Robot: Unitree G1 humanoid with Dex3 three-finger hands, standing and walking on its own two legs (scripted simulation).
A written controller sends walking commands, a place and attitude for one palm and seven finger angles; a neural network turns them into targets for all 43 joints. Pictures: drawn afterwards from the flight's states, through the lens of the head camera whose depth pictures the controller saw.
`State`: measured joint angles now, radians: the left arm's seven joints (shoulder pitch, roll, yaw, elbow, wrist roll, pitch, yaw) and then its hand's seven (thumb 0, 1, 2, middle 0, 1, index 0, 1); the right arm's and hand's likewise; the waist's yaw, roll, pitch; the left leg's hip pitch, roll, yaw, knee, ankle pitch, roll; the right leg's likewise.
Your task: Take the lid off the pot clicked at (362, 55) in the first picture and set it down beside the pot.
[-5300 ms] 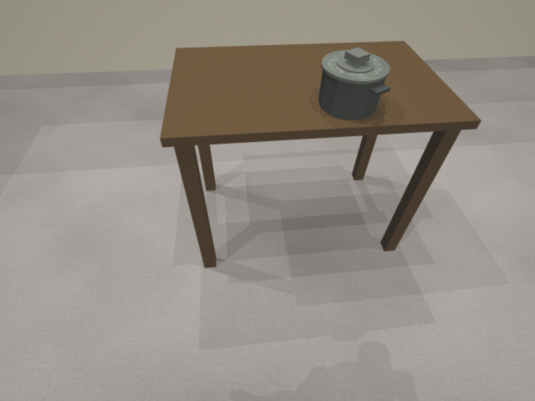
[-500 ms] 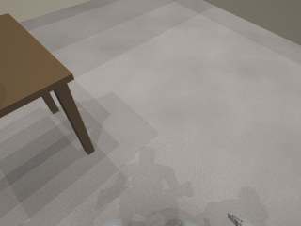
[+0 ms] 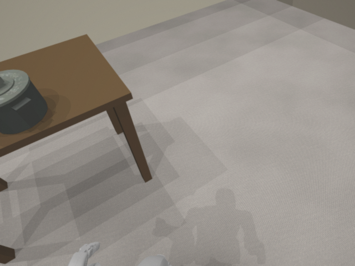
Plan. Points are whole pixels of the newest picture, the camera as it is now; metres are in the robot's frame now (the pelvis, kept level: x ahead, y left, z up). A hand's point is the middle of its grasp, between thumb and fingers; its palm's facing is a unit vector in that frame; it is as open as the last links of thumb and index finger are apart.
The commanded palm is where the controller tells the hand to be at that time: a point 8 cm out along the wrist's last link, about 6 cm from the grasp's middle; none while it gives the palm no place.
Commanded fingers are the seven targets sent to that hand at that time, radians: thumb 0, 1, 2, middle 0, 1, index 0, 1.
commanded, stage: turn to face it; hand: left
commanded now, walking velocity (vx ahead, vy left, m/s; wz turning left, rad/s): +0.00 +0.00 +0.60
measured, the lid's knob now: out of the picture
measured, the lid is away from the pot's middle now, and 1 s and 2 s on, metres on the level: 0.00 0.00 0.00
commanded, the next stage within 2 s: take the last steps up to it in 0.92 s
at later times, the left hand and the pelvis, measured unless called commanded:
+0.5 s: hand out of the picture -0.05 +0.28 -0.18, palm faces +0.35 -0.90 -0.26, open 7.4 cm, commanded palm none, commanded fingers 0.00 0.90 0.90 -0.20 -0.30 -0.20 -0.30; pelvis -0.01 +0.05 +0.00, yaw +18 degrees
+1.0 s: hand out of the picture +0.03 +0.24 -0.14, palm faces +0.46 -0.84 -0.29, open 7.4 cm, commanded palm none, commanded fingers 0.00 0.90 0.90 -0.20 -0.30 -0.20 -0.30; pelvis +0.02 +0.02 +0.00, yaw +29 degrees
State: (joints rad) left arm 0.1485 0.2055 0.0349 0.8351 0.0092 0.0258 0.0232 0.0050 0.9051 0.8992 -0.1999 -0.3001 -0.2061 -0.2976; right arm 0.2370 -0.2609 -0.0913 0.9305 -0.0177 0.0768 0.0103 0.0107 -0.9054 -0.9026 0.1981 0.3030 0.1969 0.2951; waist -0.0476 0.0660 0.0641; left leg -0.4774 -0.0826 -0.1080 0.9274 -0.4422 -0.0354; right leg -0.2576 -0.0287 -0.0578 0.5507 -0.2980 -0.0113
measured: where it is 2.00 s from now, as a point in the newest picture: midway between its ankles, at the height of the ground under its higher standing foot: outside the picture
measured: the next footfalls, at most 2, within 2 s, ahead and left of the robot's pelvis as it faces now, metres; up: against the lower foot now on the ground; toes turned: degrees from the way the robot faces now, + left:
left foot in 0.38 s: +0.00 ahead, +0.15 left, +0.00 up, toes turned +20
right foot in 0.90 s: +0.09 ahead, -0.04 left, +0.00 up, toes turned +24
